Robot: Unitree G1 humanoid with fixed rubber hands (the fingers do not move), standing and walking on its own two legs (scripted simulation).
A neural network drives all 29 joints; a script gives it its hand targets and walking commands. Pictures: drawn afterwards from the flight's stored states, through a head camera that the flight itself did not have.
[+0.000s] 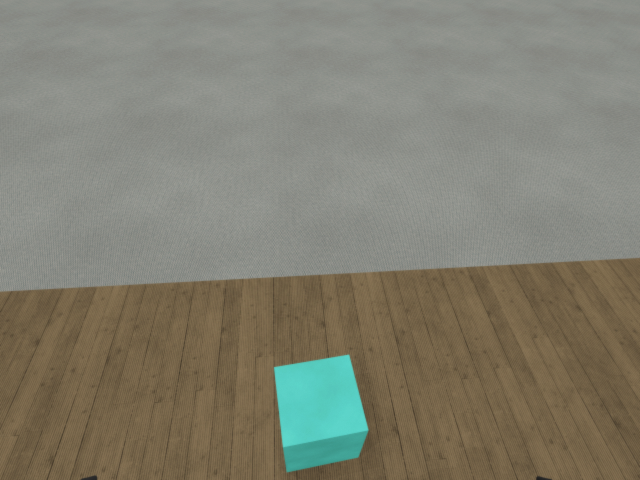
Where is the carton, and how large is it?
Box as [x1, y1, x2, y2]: [274, 355, 367, 471]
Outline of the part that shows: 348,355 274,367 282,442 287,471 358,456 367,432 367,426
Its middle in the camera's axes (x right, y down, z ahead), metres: -0.01 +0.50 +1.08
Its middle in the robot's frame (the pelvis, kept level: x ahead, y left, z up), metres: +0.43 -0.01 -0.66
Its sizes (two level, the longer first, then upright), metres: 0.210 0.200 0.250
